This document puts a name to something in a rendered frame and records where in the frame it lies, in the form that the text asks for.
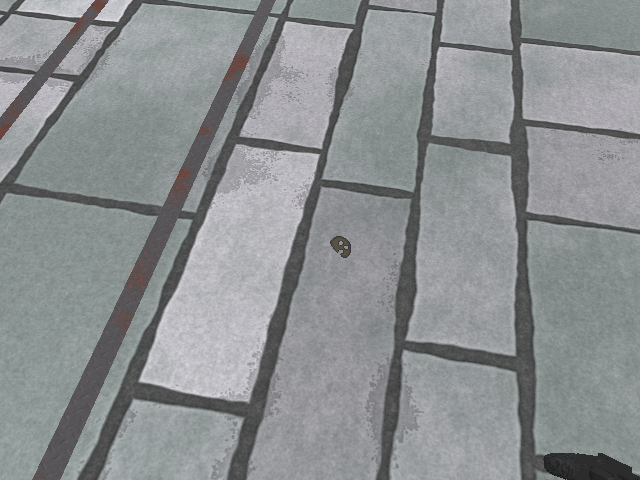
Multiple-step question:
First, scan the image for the right robot hand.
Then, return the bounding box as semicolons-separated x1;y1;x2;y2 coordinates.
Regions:
543;453;640;480

